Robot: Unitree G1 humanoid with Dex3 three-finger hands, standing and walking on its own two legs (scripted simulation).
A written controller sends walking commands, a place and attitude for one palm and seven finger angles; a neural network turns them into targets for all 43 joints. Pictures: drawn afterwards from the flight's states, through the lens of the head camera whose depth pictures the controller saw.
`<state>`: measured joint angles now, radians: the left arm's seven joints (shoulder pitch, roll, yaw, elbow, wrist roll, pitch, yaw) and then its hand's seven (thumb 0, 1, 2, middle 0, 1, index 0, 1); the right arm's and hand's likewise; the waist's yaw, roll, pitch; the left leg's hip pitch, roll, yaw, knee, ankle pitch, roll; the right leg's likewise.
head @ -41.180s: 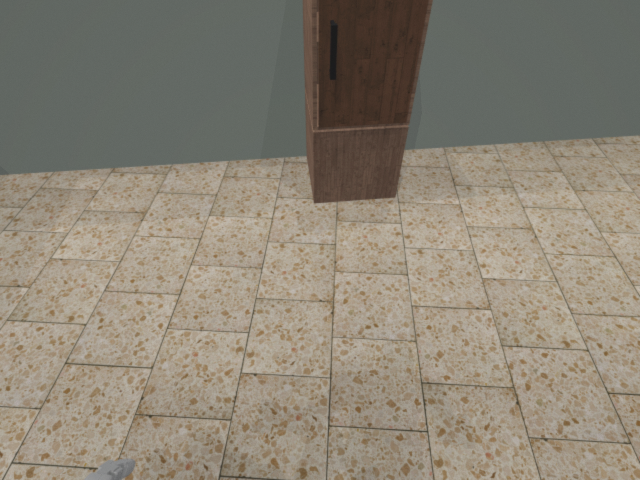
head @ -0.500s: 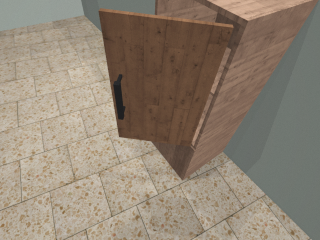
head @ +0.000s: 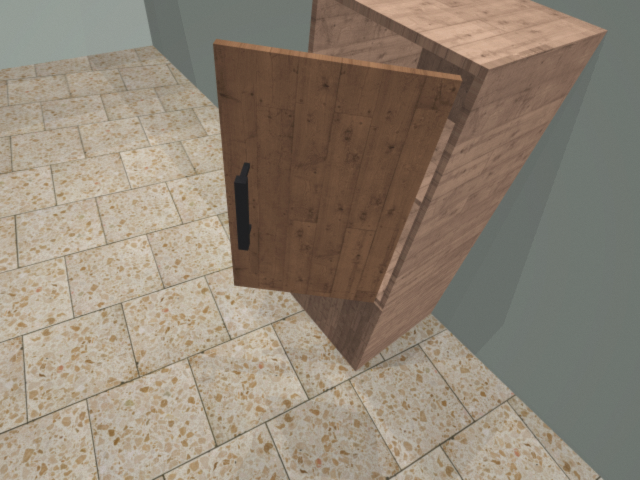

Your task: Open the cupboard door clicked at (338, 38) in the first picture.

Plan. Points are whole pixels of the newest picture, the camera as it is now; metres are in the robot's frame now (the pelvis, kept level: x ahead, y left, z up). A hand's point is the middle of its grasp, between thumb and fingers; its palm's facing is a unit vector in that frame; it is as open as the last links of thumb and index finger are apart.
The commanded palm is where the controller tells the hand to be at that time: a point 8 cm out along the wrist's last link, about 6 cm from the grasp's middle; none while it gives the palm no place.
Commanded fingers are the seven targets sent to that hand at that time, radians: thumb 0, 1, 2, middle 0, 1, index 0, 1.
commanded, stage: come to a stop and stand still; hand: left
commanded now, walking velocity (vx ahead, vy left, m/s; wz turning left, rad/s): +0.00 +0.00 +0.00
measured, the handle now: (244, 208) +0.59 +0.15 -0.05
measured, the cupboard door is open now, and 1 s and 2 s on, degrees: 48 48 48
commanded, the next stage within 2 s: look again from close up in 0.72 s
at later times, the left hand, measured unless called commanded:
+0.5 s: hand out of the picture -0.10 +0.14 -0.19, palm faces +0.07 -0.99 -0.14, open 7.4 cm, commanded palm none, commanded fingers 0.00 0.90 0.90 -0.20 -0.30 -0.20 -0.30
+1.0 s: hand out of the picture -0.09 +0.24 -0.20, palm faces +0.05 -0.96 -0.27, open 7.4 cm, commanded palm none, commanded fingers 0.00 0.90 0.90 -0.20 -0.30 -0.20 -0.30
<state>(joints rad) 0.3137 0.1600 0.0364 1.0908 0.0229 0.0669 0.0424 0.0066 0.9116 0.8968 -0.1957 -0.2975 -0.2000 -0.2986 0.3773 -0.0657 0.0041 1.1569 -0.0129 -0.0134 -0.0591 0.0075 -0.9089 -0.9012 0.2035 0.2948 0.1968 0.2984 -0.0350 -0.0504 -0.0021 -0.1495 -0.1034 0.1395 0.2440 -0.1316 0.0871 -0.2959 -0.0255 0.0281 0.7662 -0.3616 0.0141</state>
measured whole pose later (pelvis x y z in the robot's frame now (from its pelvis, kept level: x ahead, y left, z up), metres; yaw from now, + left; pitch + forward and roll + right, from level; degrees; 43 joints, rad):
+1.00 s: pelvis -0.06 +0.03 -0.02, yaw +0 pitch -3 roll +0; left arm 0.38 0.22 0.04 1.04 0.04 0.03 0.04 0.01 0.91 0.90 -0.20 -0.30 -0.20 -0.30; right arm 0.23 -0.23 -0.07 0.95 -0.03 0.01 -0.02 0.01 -0.92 -0.90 0.20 0.29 0.20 0.30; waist 0.02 0.00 0.02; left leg -0.32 -0.08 0.06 0.60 -0.24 0.10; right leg -0.33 -0.06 -0.02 0.71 -0.38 -0.02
